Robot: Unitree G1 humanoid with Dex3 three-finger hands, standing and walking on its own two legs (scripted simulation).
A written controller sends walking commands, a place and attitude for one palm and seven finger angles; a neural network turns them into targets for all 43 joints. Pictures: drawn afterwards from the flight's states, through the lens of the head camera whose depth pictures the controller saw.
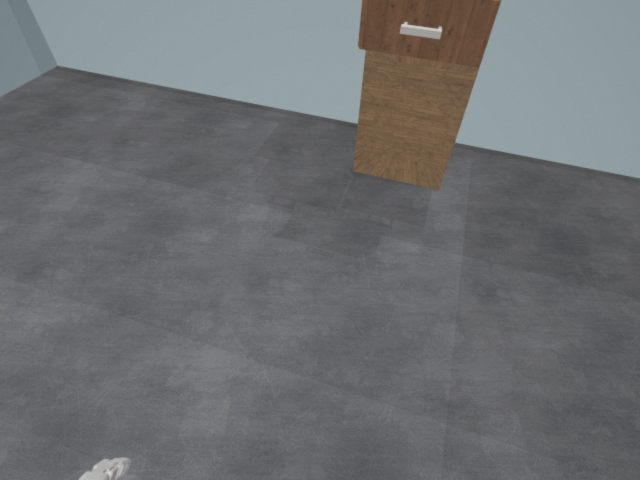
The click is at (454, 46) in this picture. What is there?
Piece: drawer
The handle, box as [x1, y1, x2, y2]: [400, 22, 441, 38]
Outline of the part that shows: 400,28 400,33 433,38 439,38 441,32 441,27 439,26 437,29 408,25 407,22 404,22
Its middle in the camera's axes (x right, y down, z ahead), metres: +0.31 -0.64 +1.18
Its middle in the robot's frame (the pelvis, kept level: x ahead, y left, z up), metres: +1.33 -0.25 +0.05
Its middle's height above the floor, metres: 0.82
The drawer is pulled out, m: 0.27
